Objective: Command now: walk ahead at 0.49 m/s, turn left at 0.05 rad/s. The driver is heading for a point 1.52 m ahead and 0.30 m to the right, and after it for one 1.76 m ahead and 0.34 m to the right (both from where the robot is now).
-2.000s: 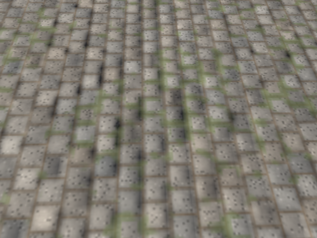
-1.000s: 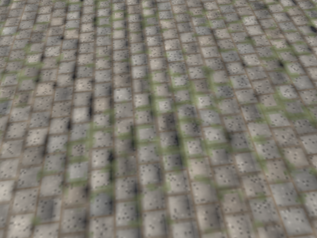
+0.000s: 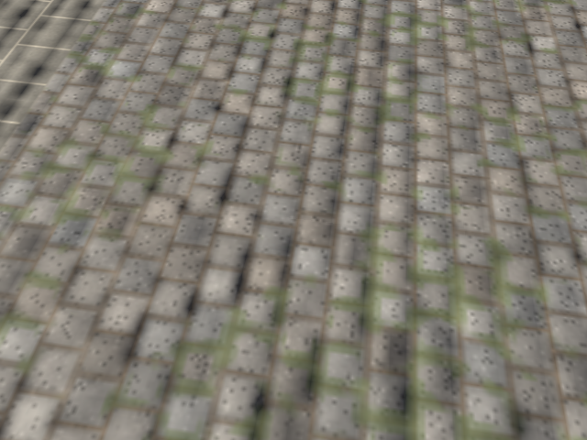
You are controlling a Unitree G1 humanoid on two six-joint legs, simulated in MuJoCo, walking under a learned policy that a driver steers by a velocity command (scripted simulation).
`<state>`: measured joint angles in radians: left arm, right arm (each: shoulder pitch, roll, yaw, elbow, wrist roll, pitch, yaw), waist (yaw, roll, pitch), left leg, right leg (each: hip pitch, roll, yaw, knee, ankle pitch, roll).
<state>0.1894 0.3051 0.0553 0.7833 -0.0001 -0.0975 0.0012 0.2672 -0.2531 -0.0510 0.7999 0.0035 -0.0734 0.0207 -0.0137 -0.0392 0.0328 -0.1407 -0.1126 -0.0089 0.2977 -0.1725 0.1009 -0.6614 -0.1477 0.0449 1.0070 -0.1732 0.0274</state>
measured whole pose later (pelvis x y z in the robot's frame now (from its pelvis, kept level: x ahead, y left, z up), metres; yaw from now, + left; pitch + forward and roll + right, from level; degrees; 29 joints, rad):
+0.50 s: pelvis +0.31 -0.06 +0.00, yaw -13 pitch +2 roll -1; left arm 0.30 0.28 0.06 0.71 -0.01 -0.06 -0.02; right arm 0.17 -0.30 -0.03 0.71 -0.01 -0.10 0.01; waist 0.03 0.02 0.04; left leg -0.60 0.08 -0.08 1.03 -0.30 -0.03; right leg -0.25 0.12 0.06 0.37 -0.14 -0.10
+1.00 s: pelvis +0.60 -0.06 +0.00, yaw -21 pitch +2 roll +0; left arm 0.22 0.29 0.05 0.67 0.00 -0.06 0.00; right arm 0.37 -0.26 -0.04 0.81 0.00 -0.09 0.02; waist -0.05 -0.05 0.00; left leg -0.16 -0.05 0.00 0.32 -0.19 0.05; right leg -0.62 -0.08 0.04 0.95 -0.21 0.00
